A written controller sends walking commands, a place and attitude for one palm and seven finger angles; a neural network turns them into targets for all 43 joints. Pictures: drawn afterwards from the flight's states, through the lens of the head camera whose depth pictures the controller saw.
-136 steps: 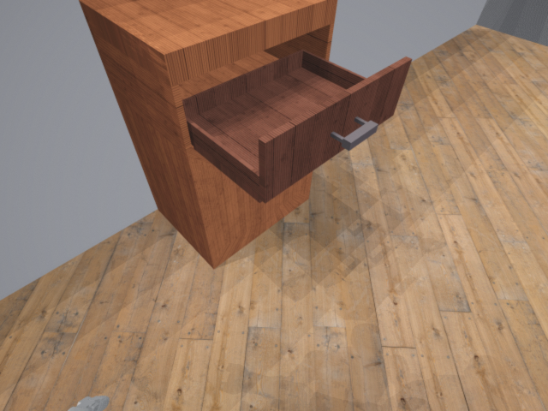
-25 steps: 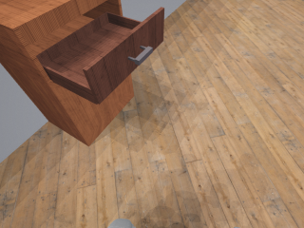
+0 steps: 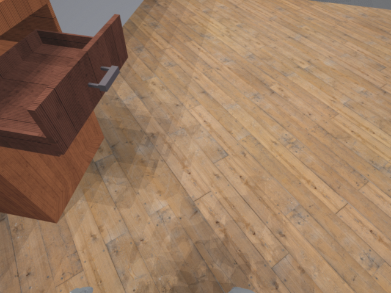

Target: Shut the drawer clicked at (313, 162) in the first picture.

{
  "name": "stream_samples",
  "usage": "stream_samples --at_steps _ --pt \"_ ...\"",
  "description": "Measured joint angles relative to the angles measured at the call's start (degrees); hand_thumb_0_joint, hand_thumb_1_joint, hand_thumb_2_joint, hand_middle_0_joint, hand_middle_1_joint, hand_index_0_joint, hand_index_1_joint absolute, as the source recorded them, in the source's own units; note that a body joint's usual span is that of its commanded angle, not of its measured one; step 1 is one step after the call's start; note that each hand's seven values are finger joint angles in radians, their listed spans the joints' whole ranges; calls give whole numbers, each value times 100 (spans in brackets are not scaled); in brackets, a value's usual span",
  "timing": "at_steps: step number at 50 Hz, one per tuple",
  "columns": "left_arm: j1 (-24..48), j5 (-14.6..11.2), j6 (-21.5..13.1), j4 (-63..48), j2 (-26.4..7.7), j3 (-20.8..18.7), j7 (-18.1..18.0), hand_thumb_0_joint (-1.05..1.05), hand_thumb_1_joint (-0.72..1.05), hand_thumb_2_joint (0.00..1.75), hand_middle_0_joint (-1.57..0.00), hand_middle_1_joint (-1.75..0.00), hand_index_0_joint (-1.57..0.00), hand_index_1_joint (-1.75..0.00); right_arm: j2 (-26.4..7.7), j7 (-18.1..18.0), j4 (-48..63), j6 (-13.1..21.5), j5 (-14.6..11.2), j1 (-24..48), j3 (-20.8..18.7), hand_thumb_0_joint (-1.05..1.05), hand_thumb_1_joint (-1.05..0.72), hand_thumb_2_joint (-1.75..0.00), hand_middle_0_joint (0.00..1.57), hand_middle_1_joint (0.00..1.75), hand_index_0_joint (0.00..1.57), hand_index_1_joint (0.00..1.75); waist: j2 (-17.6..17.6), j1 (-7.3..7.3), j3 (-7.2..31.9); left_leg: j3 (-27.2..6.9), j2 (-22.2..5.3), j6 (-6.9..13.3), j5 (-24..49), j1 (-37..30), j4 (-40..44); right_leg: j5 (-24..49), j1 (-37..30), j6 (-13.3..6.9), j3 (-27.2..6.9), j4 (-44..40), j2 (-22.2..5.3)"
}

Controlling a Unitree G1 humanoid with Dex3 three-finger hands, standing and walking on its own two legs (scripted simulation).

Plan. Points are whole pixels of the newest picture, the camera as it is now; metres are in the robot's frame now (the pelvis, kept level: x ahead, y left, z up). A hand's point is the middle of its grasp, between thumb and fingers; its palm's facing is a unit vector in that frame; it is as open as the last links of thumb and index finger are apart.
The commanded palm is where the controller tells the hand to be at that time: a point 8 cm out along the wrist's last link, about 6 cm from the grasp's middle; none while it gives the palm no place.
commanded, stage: walk around to get in front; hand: left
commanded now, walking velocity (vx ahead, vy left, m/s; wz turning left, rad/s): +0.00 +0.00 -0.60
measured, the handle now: (103, 77) +0.75 +0.36 -0.03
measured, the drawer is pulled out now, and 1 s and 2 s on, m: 0.30 0.30 0.30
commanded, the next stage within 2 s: walk to a spot facing it in 1.98 s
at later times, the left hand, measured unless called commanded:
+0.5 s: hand (123, 288) +0.15 +0.18 -0.18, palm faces -0.28 -0.94 -0.19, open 7.4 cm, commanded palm none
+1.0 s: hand (153, 282) +0.17 +0.10 -0.16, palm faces -0.52 -0.82 -0.22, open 7.4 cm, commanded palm none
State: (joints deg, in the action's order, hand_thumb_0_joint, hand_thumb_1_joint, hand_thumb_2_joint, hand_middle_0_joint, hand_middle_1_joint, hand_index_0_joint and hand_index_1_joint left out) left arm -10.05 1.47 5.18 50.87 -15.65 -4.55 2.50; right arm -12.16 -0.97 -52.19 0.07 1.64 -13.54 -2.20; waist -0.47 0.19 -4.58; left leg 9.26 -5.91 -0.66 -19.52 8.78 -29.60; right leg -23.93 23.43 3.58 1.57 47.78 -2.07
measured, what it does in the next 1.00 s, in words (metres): steps on the spot, turning right: right foot, then left foot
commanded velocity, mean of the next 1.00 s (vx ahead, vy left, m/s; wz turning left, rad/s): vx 0.09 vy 0.00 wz -0.60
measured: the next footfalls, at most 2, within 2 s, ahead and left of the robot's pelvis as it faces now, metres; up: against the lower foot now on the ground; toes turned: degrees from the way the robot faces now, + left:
right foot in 0.08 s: +0.04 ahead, -0.15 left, +0.00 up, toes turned -7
left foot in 0.42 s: +0.09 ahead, +0.10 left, +0.00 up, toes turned -10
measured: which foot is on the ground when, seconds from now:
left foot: down 0.00-0.08, up 0.10-0.40, down 0.42-0.80, up 0.82-1.00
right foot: up 0.00-0.06, down 0.08-0.42, up 0.44-0.78, down 0.80-1.00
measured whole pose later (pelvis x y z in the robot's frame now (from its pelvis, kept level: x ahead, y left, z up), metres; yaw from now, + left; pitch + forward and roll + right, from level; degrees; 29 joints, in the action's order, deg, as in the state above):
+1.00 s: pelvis +0.02 -0.03 +0.00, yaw -34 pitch +0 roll +0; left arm -15.7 1.5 0.0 53.3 -11.1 -2.9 0.9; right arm -14.1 0.9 -54.2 -1.7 1.8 -13.3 -4.4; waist 1.2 0.1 -2.3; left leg 4.5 -7.3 -4.5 -20.2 28.9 -57.6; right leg -16.7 9.9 -1.5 0.7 26.7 1.0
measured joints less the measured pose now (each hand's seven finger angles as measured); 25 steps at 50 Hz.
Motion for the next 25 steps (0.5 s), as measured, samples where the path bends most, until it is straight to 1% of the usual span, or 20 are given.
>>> stream_samples --at_steps 2,3,4,5,7,9,10,13,17,20,21,22,23,25 --pt "81 -2 -42 -21 49 33 9 1 91 90 -19 -30 -20 -30 -61 18 -41 -14 2 -67 -38 0 -90 -90 20 30 20 30 84 69 -44 149 -141 -82 -143 70 -234 86 -294 -75 90 -532 19" --pt "116 -2 -86 -43 66 54 14 1 91 90 -19 -30 -20 -30 -102 26 -55 -21 -7 -123 -57 0 -90 -90 20 30 20 30 131 99 -53 197 -223 -135 -249 145 -430 339 -505 -124 150 -947 46" --pt "136 3 -163 -84 49 82 14 1 91 90 -19 -30 -20 -30 -133 39 -56 -33 -30 -205 -74 0 -90 -90 20 30 20 30 121 127 -36 232 -279 -180 -368 313 -783 833 -709 -233 160 -1363 27" --pt "196 3 -254 -81 84 95 -23 1 91 90 -19 -30 -20 -30 -194 43 -93 -81 -44 -211 -96 0 -90 -90 20 30 20 30 198 144 -77 101 -339 -228 -634 565 -1365 917 -657 -318 161 -1305 97" --pt "260 -30 -340 -103 179 136 -115 1 91 90 -19 -30 -20 -30 -288 -14 -177 -224 -70 -185 -130 1 -91 -90 20 30 20 30 300 192 -153 -338 -235 -255 -1039 1071 -2491 677 -606 -413 141 -1120 195" --pt "236 -30 -328 -138 241 153 -186 0 91 90 -20 -30 -20 -30 -317 -45 -232 -318 -72 -127 -151 1 -91 -90 20 30 20 30 273 172 -158 -531 -118 -285 -1003 1434 -3110 625 -643 -443 19 -1204 252" --pt "218 -21 -300 -139 259 158 -209 0 91 90 -20 -30 -20 -30 -315 -45 -227 -334 -69 -94 -157 1 -91 -90 20 30 20 30 238 170 -151 -565 -81 -304 -922 1552 -3198 669 -669 -443 -53 -1282 270" --pt "159 7 -214 -111 277 179 -223 0 91 90 -20 -30 -20 -30 -271 -25 -119 -313 -61 -22 -159 1 -91 -90 20 30 20 30 108 169 -85 -577 2 -341 -654 1708 -2913 826 -679 -429 -272 -1457 301" --pt "83 27 -145 -89 262 184 -191 0 91 90 -20 -30 -21 -30 -182 -4 60 -232 -77 78 -134 1 -91 -90 20 30 20 30 -31 126 1 -575 145 -316 -483 1554 -2084 928 -573 -368 -580 -1505 372" --pt "38 9 -95 -87 222 152 -185 1 90 90 -20 -30 -21 -30 -100 -20 165 -121 -100 78 -85 1 -91 -90 20 30 20 30 -128 102 82 -523 270 -270 -139 1133 -1059 911 -425 -267 -785 -1374 444" --pt "11 -9 -67 -107 209 136 -184 1 90 90 -20 -30 -21 -30 -87 -31 209 -61 -97 37 -62 0 -91 -90 20 30 20 30 -127 110 140 -526 271 -179 70 995 -639 862 -317 -233 -828 -1246 494" --pt "24 -26 -34 -102 175 104 -179 1 90 90 -20 -30 -21 -30 -33 -41 214 -17 -76 29 -40 0 -91 -90 20 30 20 30 -197 105 143 -461 282 -49 198 1020 -646 495 -168 -233 -866 -931 504" --pt "29 -20 -8 -92 148 68 -168 1 91 90 -20 -30 -21 -30 15 -40 213 5 -55 18 -3 0 -91 -90 20 30 20 30 -241 87 134 -376 258 54 201 1026 -704 103 16 -219 -816 -433 518" --pt "15 17 11 -59 104 -2 -116 1 91 90 -20 -30 -20 -30 106 -39 186 23 -25 -29 59 0 -91 -90 20 30 20 30 -270 68 128 -233 181 151 194 924 -604 -164 356 -169 -602 671 503"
